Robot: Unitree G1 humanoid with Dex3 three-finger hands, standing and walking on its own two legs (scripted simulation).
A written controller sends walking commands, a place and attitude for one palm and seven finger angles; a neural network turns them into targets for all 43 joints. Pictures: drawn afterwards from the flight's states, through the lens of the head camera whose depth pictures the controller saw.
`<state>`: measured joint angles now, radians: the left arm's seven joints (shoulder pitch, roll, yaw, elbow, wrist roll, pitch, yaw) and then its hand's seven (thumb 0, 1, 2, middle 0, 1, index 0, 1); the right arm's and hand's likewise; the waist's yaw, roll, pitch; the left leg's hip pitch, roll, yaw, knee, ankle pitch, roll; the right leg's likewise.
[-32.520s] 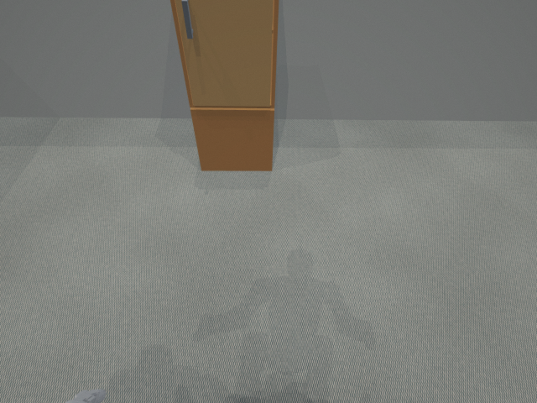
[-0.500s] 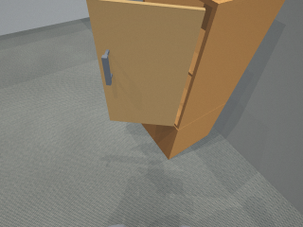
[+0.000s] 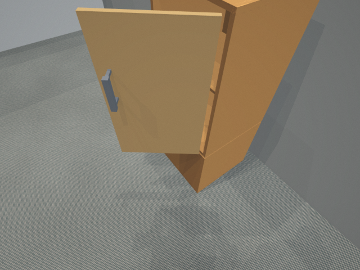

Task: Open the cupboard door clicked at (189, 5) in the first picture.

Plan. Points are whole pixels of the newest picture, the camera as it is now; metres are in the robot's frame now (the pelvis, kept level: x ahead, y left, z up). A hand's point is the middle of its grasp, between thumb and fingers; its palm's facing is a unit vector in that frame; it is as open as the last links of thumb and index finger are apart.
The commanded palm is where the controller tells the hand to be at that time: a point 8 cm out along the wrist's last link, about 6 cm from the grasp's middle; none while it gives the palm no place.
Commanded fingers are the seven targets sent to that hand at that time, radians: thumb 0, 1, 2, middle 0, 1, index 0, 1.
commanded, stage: come to a stop and stand still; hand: left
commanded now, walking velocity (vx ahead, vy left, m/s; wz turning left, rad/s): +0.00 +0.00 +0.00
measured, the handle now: (111, 91) +0.59 +0.24 +0.03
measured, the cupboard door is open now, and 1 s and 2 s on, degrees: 52 52 52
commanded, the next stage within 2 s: look again from close up in 0.44 s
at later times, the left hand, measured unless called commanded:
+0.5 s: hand out of the picture -0.01 +0.23 -0.17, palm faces -0.02 -0.97 -0.23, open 7.3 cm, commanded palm none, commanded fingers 0.00 0.90 0.90 -0.20 -0.30 -0.20 -0.30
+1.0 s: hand out of the picture +0.01 +0.19 -0.17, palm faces -0.01 -0.98 -0.19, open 7.3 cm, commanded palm none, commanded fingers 0.00 0.90 0.90 -0.20 -0.30 -0.20 -0.30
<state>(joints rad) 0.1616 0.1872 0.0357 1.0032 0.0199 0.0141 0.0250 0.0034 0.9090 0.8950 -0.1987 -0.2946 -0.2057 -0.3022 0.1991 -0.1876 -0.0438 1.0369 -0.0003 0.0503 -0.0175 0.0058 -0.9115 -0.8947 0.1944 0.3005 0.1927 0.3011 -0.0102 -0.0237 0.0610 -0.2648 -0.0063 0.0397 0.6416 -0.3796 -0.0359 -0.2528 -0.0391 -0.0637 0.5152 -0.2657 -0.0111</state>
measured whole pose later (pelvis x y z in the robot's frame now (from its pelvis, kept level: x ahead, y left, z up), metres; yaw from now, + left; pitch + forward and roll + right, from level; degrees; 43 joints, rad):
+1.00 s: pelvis +0.00 +0.02 +0.00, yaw -2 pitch -1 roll +0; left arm 0.28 0.15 -0.01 1.11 0.02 0.00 0.03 0.01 0.92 0.90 -0.20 -0.29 -0.20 -0.30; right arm 0.28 -0.14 0.02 1.12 -0.01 -0.02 -0.03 0.01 -0.91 -0.89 0.20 0.30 0.19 0.30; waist 0.00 0.00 0.03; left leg -0.14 -0.01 0.09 0.46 -0.30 0.03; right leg -0.22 -0.05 -0.03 0.50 -0.26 0.02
